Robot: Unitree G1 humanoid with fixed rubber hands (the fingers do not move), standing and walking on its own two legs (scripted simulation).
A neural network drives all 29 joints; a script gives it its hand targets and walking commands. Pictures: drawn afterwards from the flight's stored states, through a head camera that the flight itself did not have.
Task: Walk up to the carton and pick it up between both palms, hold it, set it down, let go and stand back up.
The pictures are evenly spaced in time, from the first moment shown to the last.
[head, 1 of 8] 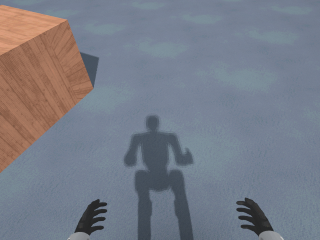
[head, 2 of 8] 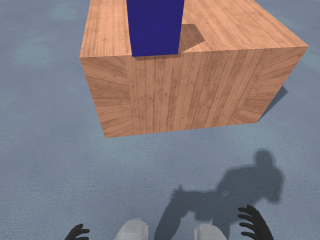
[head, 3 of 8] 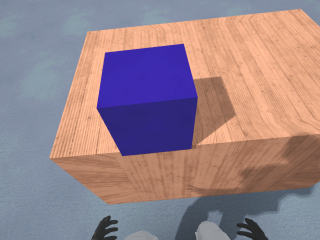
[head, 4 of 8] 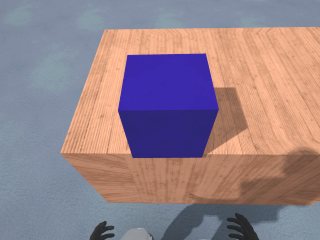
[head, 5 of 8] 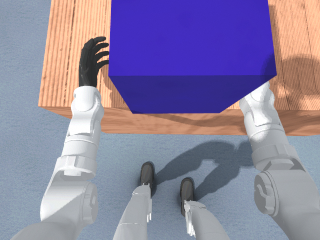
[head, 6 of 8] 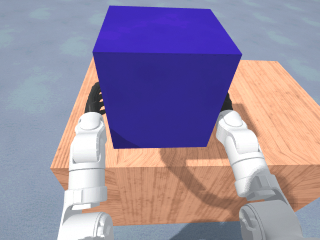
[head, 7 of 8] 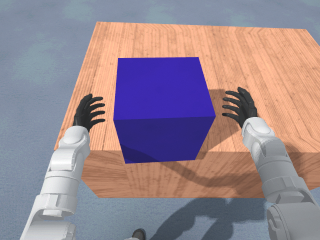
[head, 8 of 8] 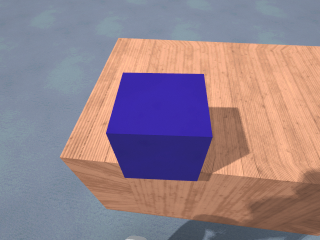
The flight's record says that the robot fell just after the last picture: no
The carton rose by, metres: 0.24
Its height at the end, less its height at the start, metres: +0.00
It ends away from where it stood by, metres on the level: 0.03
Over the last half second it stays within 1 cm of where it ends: yes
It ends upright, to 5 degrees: yes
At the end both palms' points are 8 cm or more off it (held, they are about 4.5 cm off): yes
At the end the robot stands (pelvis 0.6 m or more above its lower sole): yes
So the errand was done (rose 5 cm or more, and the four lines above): yes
